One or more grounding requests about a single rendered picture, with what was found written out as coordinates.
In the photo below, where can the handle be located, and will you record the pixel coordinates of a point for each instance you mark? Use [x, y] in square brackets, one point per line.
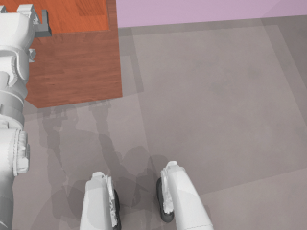
[43, 30]

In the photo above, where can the left robot forearm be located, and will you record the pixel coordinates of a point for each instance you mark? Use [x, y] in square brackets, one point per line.
[14, 75]

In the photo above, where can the drawer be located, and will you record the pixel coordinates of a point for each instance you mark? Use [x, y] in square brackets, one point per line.
[67, 16]

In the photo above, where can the right robot shin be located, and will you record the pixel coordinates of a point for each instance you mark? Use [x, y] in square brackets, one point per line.
[167, 200]

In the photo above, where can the right robot thigh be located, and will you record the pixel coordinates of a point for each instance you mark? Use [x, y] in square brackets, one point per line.
[189, 211]

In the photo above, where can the cabinet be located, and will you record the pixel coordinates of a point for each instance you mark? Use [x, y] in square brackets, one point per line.
[76, 67]

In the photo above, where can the robot left upper arm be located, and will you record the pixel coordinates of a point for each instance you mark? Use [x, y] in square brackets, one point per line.
[14, 159]

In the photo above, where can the left robot hand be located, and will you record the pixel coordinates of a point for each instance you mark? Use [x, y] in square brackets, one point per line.
[17, 29]

